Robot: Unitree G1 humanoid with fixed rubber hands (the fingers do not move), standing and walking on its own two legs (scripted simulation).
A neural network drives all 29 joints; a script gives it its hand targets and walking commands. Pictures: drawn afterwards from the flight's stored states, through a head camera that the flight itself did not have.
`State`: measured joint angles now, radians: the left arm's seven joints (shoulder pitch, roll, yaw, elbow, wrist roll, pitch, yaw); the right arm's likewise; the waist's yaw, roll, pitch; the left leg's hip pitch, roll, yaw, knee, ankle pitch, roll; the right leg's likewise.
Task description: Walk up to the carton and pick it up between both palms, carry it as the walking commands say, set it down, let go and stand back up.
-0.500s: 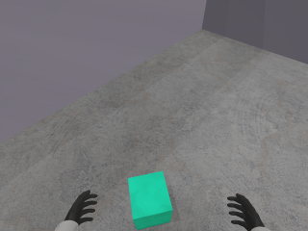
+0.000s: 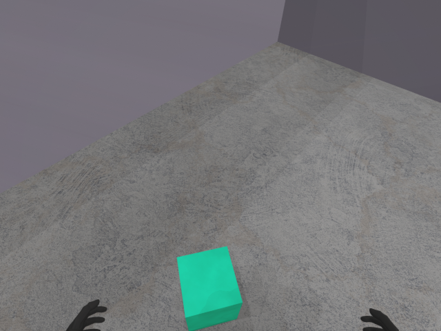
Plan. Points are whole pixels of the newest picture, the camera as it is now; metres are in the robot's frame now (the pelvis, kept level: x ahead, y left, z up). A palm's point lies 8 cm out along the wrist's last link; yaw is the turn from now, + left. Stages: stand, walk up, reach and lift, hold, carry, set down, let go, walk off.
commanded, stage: stand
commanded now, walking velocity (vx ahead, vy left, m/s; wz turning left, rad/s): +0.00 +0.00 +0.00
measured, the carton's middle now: (208, 289) +0.39 +0.05 -0.65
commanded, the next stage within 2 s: none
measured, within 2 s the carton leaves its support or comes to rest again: neither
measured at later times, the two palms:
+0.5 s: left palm out of the picture +0.09 +0.30 -0.11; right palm out of the picture +0.10 -0.30 -0.08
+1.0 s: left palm out of the picture +0.06 +0.31 -0.11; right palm out of the picture +0.08 -0.31 -0.09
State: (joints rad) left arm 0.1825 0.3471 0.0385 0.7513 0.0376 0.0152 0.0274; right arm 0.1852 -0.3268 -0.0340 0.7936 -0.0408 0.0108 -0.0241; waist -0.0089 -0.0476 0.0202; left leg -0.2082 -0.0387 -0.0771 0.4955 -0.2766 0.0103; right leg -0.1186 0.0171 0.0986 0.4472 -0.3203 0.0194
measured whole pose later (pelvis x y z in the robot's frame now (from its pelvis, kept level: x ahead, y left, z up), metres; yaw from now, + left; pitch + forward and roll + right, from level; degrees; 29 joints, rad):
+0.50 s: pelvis -0.01 +0.00 +0.00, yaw +0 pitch -2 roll +0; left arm 0.17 0.37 0.02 0.89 0.03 0.00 0.02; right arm 0.14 -0.35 -0.02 0.93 -0.03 0.00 -0.02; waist 0.00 -0.04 0.02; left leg -0.17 -0.04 -0.08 0.44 -0.24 0.01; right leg -0.08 0.01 0.09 0.39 -0.28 0.02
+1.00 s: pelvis -0.02 +0.00 +0.01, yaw +1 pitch -2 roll -1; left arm 0.16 0.38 0.02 0.98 0.03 0.00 0.02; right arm 0.13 -0.37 -0.01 1.01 -0.02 -0.01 -0.02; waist 0.00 -0.03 0.03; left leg -0.17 -0.04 -0.10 0.43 -0.21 0.01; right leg -0.07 0.01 0.08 0.37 -0.26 0.02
